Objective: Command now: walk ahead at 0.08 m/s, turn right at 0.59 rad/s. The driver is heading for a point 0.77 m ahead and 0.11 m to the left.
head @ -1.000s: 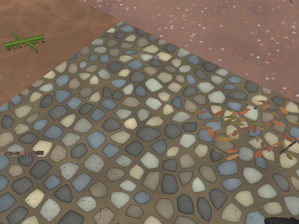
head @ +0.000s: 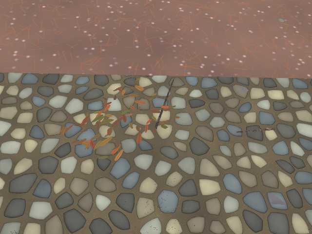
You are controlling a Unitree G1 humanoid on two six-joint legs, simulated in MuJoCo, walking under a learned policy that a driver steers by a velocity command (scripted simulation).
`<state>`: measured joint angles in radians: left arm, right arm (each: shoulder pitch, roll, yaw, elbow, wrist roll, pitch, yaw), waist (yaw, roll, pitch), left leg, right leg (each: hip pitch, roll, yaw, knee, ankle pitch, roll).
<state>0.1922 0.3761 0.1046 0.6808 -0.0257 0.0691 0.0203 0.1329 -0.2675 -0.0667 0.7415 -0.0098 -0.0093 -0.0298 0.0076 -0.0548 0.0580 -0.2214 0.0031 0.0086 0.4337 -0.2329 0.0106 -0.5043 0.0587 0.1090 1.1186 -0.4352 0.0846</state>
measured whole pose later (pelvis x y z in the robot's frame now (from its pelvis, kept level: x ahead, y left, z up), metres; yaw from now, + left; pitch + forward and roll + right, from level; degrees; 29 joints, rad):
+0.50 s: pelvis +0.11 -0.06 +0.00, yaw -6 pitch +2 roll +1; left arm 0.42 0.26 0.04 0.74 0.00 -0.05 0.00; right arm 0.15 -0.32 -0.06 0.76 0.01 -0.08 0.04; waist 0.05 0.05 0.01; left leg -0.65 0.09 0.00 0.81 -0.06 -0.02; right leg 0.02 0.03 0.01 0.22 -0.27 -0.05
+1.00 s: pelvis +0.40 -0.05 +0.00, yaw +0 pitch +1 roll +1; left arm 0.13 0.30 0.04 0.65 0.01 -0.09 0.01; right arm 0.34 -0.29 -0.05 0.80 0.01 -0.07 0.01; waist -0.07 -0.04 0.04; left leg -0.16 -0.11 -0.06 0.31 -0.16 0.08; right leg -0.64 -0.10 0.09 0.83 -0.15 0.05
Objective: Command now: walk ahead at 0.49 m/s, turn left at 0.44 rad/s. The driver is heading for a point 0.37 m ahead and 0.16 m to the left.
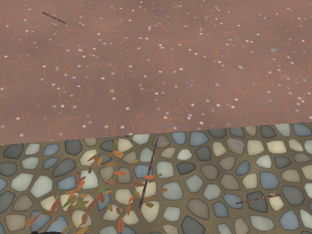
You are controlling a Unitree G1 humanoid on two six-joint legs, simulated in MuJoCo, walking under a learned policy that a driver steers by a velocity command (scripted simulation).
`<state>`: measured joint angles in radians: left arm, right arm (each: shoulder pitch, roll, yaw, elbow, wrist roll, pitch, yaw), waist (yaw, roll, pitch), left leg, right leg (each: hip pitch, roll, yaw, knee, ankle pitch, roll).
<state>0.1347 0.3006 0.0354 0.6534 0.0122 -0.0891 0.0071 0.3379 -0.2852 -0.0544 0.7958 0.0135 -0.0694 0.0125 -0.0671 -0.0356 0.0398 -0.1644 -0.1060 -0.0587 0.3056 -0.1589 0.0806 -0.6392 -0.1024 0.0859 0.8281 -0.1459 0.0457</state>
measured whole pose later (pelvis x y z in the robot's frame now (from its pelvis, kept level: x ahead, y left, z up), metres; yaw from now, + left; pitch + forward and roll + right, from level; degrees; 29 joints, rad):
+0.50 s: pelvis +0.27 -0.04 +0.00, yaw +18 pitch +1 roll -2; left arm 0.34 0.28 0.07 0.78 0.01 -0.09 0.00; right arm 0.15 -0.32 -0.07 0.65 0.02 -0.02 0.02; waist 0.07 0.05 0.04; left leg -0.67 0.08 -0.06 0.90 -0.13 -0.02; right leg -0.06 0.01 -0.14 0.28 -0.23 -0.02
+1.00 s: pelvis +0.40 +0.04 -0.01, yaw +22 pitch +0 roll +1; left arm 0.18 0.28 0.03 0.82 0.01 0.02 0.03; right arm 0.13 -0.23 -0.03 0.77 -0.02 -0.01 0.01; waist -0.01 -0.03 0.04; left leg -0.33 -0.07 0.03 0.47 -0.15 0.06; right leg -0.33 -0.08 0.04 0.61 -0.26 0.05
